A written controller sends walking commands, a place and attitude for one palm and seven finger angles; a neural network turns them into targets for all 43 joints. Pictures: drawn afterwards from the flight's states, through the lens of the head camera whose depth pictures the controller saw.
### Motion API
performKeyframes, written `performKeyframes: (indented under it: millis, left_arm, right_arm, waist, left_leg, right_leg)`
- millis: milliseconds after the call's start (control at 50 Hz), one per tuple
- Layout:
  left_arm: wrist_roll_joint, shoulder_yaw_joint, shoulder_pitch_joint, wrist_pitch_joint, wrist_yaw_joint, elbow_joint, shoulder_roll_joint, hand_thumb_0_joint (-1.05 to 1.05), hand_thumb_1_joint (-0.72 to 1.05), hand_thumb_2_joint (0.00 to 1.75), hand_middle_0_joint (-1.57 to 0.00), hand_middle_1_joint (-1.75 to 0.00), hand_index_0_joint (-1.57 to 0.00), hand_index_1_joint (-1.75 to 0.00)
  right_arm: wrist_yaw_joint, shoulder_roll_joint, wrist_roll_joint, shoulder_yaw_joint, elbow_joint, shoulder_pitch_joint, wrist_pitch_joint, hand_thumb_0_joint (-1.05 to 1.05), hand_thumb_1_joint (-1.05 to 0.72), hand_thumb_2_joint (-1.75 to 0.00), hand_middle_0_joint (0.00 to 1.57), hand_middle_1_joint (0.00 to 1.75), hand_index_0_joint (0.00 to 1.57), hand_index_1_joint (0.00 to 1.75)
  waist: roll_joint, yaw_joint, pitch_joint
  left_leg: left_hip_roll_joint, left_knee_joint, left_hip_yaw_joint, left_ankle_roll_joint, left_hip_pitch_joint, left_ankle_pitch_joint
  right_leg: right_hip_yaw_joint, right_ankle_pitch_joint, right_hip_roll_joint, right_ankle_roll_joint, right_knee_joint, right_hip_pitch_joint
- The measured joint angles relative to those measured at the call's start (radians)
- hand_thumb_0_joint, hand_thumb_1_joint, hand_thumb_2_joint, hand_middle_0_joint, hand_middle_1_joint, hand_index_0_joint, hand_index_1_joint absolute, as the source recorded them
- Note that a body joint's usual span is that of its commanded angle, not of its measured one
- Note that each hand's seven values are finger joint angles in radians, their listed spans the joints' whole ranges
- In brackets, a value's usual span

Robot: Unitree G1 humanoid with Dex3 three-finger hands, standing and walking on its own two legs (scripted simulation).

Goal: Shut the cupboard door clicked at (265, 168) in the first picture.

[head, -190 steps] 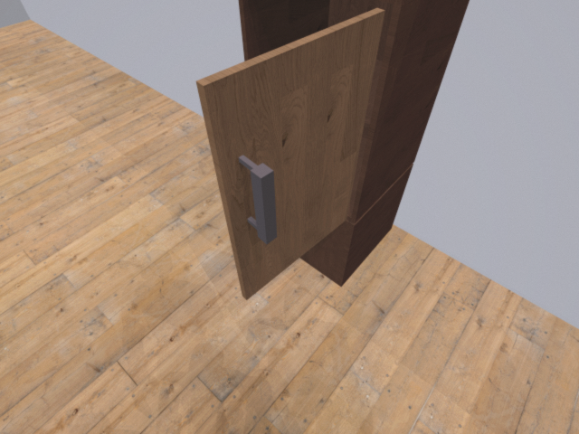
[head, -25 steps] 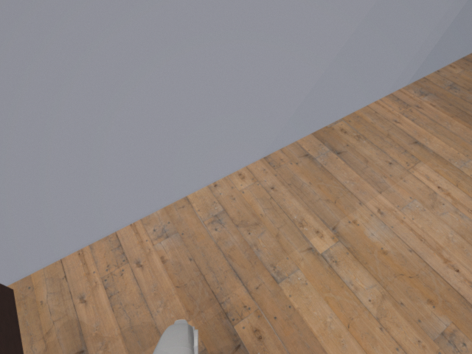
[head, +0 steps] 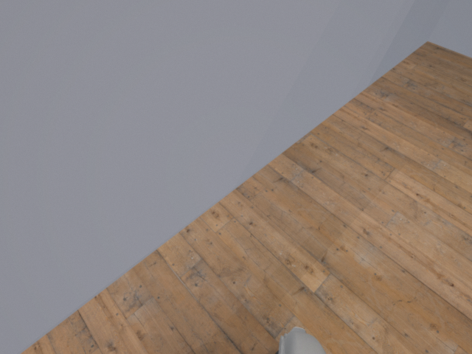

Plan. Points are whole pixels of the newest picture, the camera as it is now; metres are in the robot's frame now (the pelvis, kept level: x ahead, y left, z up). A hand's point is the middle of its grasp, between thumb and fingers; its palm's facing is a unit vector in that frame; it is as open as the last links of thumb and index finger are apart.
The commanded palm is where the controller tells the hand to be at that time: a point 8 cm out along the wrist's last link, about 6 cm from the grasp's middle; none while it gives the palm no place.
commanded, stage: turn to face it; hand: left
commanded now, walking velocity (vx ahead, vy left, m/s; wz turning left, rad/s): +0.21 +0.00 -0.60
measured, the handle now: out of the picture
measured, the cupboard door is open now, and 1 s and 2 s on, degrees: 84 84 84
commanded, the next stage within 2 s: none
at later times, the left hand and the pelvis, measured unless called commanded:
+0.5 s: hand (186, 276) +0.30 +0.14 -0.19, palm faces +0.11 -0.98 -0.14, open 7.2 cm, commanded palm none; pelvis +0.20 -0.03 -0.03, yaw +7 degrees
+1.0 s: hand (197, 292) +0.25 +0.10 -0.16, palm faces +0.39 -0.87 -0.29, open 7.4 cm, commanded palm none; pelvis +0.27 -0.11 +0.00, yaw +24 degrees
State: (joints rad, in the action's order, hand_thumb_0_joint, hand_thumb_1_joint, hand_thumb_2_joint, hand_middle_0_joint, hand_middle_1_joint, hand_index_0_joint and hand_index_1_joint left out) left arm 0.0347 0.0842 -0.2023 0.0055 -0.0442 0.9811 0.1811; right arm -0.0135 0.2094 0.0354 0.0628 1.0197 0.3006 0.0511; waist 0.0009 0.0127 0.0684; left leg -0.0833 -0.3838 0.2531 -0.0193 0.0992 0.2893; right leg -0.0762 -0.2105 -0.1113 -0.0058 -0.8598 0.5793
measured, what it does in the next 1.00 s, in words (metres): walks ahead, turning left: right foot, then left foot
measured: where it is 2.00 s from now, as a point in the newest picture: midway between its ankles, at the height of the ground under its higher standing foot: (279, 315)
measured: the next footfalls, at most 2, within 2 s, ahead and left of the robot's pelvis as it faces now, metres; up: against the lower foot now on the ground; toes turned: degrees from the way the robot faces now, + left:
right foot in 0.12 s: +0.18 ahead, -0.14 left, +0.00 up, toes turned -11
left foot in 0.46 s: +0.29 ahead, +0.08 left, +0.00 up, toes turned +14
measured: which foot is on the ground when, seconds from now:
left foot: down 0.00-0.12, up 0.14-0.44, down 0.46-0.82, up 0.84-1.00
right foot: up 0.00-0.10, down 0.12-0.48, up 0.50-0.80, down 0.82-1.00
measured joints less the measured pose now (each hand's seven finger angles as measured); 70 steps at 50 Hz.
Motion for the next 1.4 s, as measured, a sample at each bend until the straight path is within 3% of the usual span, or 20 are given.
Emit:
performKeyframes:
  millis: [80, 120, 180, 240, 340, 440, 480, 520, 600, 660, 760, 820, 880, 920, 960, 1120, 1180, 1220, 1280, 1400]
  left_arm:
    - [0.0, 0.002, 0.067, -0.001, -0.005, -0.03, 0.031, 0.0, 0.92, 0.9, -0.19, -0.3, -0.19, -0.3]
    - [0.002, -0.004, 0.087, -0.024, -0.005, -0.05, 0.057, 0.0, 0.91, 0.9, -0.19, -0.3, -0.19, -0.3]
    - [-0.013, -0.016, 0.123, -0.061, 0.024, -0.05, 0.051, 0.0, 0.92, 0.9, -0.19, -0.3, -0.19, -0.3]
    - [-0.018, -0.038, 0.119, -0.061, 0.046, -0.039, 0.028, 0.0, 0.92, 0.9, -0.19, -0.3, -0.19, -0.3]
    - [-0.018, -0.064, 0.098, -0.051, 0.053, -0.006, -0.022, 0.0, 0.91, 0.9, -0.2, -0.3, -0.2, -0.3]
    - [-0.022, -0.048, 0.099, -0.046, 0.062, -0.021, -0.035, -0.02, 0.94, 0.9, -0.2, -0.3, -0.2, -0.3]
    - [-0.024, -0.045, 0.079, -0.031, 0.061, -0.027, -0.033, -0.02, 0.94, 0.9, -0.2, -0.3, -0.2, -0.3]
    - [-0.025, -0.038, 0.077, -0.002, 0.066, -0.027, -0.013, -0.02, 0.93, 0.9, -0.2, -0.3, -0.2, -0.3]
    - [-0.019, -0.02, 0.089, 0.026, 0.062, -0.02, 0.019, -0.01, 0.93, 0.9, -0.2, -0.3, -0.2, -0.3]
    - [-0.02, -0.014, 0.088, 0.027, 0.06, -0.033, 0.034, 0.0, 0.92, 0.9, -0.2, -0.3, -0.2, -0.3]
    - [-0.022, -0.016, 0.083, 0.027, 0.06, -0.059, 0.046, 0.0, 0.92, 0.9, -0.2, -0.3, -0.19, -0.3]
    - [-0.018, -0.021, 0.065, 0.009, 0.059, -0.084, 0.056, 0.0, 0.91, 0.9, -0.2, -0.3, -0.19, -0.3]
    - [-0.009, -0.034, 0.048, -0.003, 0.067, -0.089, 0.036, 0.0, 0.91, 0.9, -0.2, -0.3, -0.2, -0.3]
    - [-0.009, -0.042, 0.027, -0.005, 0.07, -0.087, 0.024, 0.0, 0.91, 0.9, -0.2, -0.3, -0.2, -0.3]
    - [-0.009, -0.048, 0.007, -0.005, 0.071, -0.081, 0.017, 0.0, 0.91, 0.9, -0.2, -0.3, -0.2, -0.3]
    - [-0.005, -0.053, -0.048, -0.011, 0.062, -0.067, 0.012, 0.0, 0.91, 0.9, -0.2, -0.3, -0.2, -0.3]
    - [-0.015, -0.046, -0.076, -0.006, 0.055, -0.059, 0.025, 0.0, 0.91, 0.9, -0.2, -0.3, -0.2, -0.3]
    - [-0.018, -0.04, -0.06, 0.021, 0.056, -0.05, 0.047, 0.0, 0.91, 0.9, -0.2, -0.3, -0.2, -0.3]
    - [-0.018, -0.026, -0.021, 0.048, 0.063, -0.046, 0.065, 0.01, 0.91, 0.9, -0.2, -0.3, -0.2, -0.3]
    - [-0.017, -0.017, 0.033, 0.041, 0.05, -0.095, 0.065, 0.01, 0.91, 0.9, -0.2, -0.3, -0.2, -0.3]
  right_arm:
    - [0.005, 0.016, 0.003, -0.001, 0.015, 0.06, -0.016, 0.0, -0.93, -0.9, 0.2, 0.29, 0.2, 0.3]
    - [0.009, 0.015, -0.004, -0.006, 0.024, 0.097, -0.025, 0.0, -0.93, -0.9, 0.2, 0.29, 0.2, 0.3]
    - [0.005, 0.02, -0.023, -0.009, 0.053, 0.068, -0.054, 0.01, -0.92, -0.9, 0.2, 0.29, 0.19, 0.3]
    - [-0.001, 0.007, -0.024, -0.013, 0.053, 0.024, -0.064, 0.01, -0.92, -0.9, 0.2, 0.29, 0.19, 0.3]
    - [0.009, -0.044, -0.025, -0.032, 0.018, -0.015, -0.063, 0.01, -0.92, -0.9, 0.2, 0.29, 0.19, 0.3]
    - [0.02, -0.062, -0.014, -0.03, 0.001, -0.039, -0.077, 0.02, -0.94, -0.9, 0.2, 0.29, 0.19, 0.3]
    - [0.027, -0.045, -0.008, -0.023, -0.017, -0.037, -0.073, 0.02, -0.94, -0.9, 0.2, 0.29, 0.2, 0.3]
    - [0.021, -0.043, -0.002, -0.019, -0.034, -0.055, -0.069, 0.02, -0.94, -0.9, 0.2, 0.29, 0.2, 0.3]
    - [0.007, -0.033, -0.002, -0.016, -0.064, -0.076, -0.06, 0.01, -0.93, -0.9, 0.2, 0.29, 0.2, 0.3]
    - [0.006, -0.019, -0.004, -0.014, -0.073, -0.087, -0.059, 0.01, -0.92, -0.9, 0.21, 0.29, 0.2, 0.3]
    - [0.016, 0.009, -0.004, 0.003, -0.085, -0.102, -0.079, 0.01, -0.91, -0.9, 0.21, 0.29, 0.2, 0.3]
    - [0.024, 0.024, -0.013, 0.017, -0.094, -0.1, -0.1, 0.01, -0.91, -0.9, 0.21, 0.29, 0.2, 0.3]
    - [0.03, 0.056, -0.015, 0.036, -0.085, -0.126, -0.125, 0.01, -0.91, -0.9, 0.21, 0.29, 0.2, 0.3]
    - [0.033, 0.069, -0.015, 0.041, -0.084, -0.146, -0.132, 0.01, -0.91, -0.9, 0.2, 0.29, 0.2, 0.3]
    - [0.038, 0.072, -0.017, 0.04, -0.091, -0.163, -0.133, 0.01, -0.91, -0.9, 0.2, 0.29, 0.19, 0.3]
    - [0.049, 0.054, -0.023, 0.013, -0.119, -0.229, -0.124, 0.01, -0.91, -0.9, 0.2, 0.29, 0.19, 0.3]
    - [0.052, 0.054, -0.017, 0.003, -0.145, -0.24, -0.103, 0.01, -0.91, -0.9, 0.2, 0.29, 0.19, 0.3]
    - [0.047, 0.04, -0.017, 0.001, -0.154, -0.247, -0.086, 0.01, -0.91, -0.9, 0.2, 0.29, 0.19, 0.3]
    - [0.033, 0.024, -0.015, -0.006, -0.156, -0.227, -0.08, 0.01, -0.91, -0.9, 0.2, 0.29, 0.19, 0.3]
    - [0.031, 0.018, -0.008, -0.005, -0.126, -0.187, -0.1, 0.01, -0.91, -0.9, 0.21, 0.29, 0.2, 0.3]
  waist:
    - [-0.009, -0.034, 0.016]
    - [0.0, -0.047, 0.016]
    - [-0.02, -0.056, 0.047]
    - [-0.024, -0.071, 0.043]
    - [-0.001, -0.086, 0.01]
    - [0.019, -0.061, 0.011]
    - [0.016, -0.058, -0.003]
    - [0.031, -0.063, -0.003]
    - [0.025, -0.056, 0.002]
    - [0.008, -0.041, 0.006]
    - [-0.035, -0.04, 0.006]
    - [-0.034, -0.035, -0.009]
    - [-0.048, -0.027, 0.004]
    - [-0.042, -0.026, 0.012]
    - [-0.026, -0.029, 0.017]
    - [0.034, 0.0, 0.05]
    - [0.035, 0.004, 0.043]
    - [0.052, 0.005, 0.056]
    - [0.046, 0.007, 0.057]
    - [-0.003, 0.003, 0.045]
  left_leg:
    - [-0.041, -0.051, 0.042, -0.048, -0.057, 0.091]
    - [-0.072, -0.193, 0.042, -0.057, -0.031, 0.165]
    - [-0.058, -0.64, -0.119, -0.037, 0.15, 0.247]
    - [-0.03, -0.788, -0.182, -0.029, 0.294, 0.18]
    - [-0.018, -0.556, -0.165, -0.032, 0.375, 0.074]
    - [0.005, -0.317, -0.117, -0.022, 0.337, -0.039]
    - [0.018, -0.275, -0.123, 0.036, 0.32, -0.081]
    - [0.038, -0.322, -0.13, 0.072, 0.344, -0.014]
    - [0.06, -0.26, -0.157, 0.058, 0.334, -0.033]
    - [0.065, -0.187, -0.182, 0.053, 0.307, -0.068]
    - [0.06, -0.152, -0.256, 0.017, 0.29, -0.086]
    - [0.075, -0.207, -0.296, -0.008, 0.314, -0.05]
    - [0.087, -0.496, -0.293, -0.017, 0.395, 0.159]
    - [0.084, -0.668, -0.263, -0.029, 0.435, 0.168]
    - [0.075, -0.711, -0.233, -0.04, 0.437, 0.154]
    - [0.066, -0.376, -0.148, -0.03, 0.292, 0.127]
    - [0.071, -0.195, -0.129, 0.017, 0.206, -0.045]
    - [0.083, -0.247, -0.146, 0.043, 0.227, 0.001]
    - [0.082, -0.242, -0.188, 0.036, 0.222, 0.029]
    - [0.07, -0.179, -0.268, 0.003, 0.203, -0.013]
  right_leg:
    - [-0.039, 0.001, 0.024, -0.016, 0.154, -0.06]
    - [-0.048, 0.019, 0.039, -0.048, 0.239, -0.135]
    - [-0.058, -0.068, 0.061, -0.06, 0.16, -0.151]
    - [-0.074, -0.074, 0.073, -0.037, 0.237, -0.232]
    - [-0.124, -0.077, 0.068, -0.039, 0.363, -0.357]
    - [-0.192, -0.171, 0.044, -0.011, 0.308, -0.419]
    - [-0.201, -0.241, 0.026, 0.011, 0.198, -0.391]
    - [-0.115, -0.362, 0.026, 0.032, -0.008, -0.302]
    - [0.012, -0.299, 0.049, 0.056, -0.283, -0.142]
    - [0.047, -0.258, 0.048, 0.067, -0.228, -0.111]
    - [0.057, -0.238, 0.063, 0.069, 0.038, -0.175]
    - [0.043, -0.135, 0.06, 0.046, 0.273, -0.269]
    - [-0.003, -0.153, 0.047, 0.007, 0.242, -0.287]
    - [-0.028, -0.153, 0.032, -0.001, 0.264, -0.318]
    - [-0.055, -0.147, 0.015, -0.003, 0.293, -0.347]
    - [-0.173, -0.191, -0.033, 0.002, 0.284, -0.395]
    - [-0.203, -0.245, -0.055, 0.021, 0.14, -0.346]
    - [-0.119, -0.336, -0.05, 0.053, -0.077, -0.252]
    - [-0.019, -0.336, -0.009, 0.078, -0.256, -0.144]
    - [0.043, -0.241, 0.02, 0.08, -0.084, -0.121]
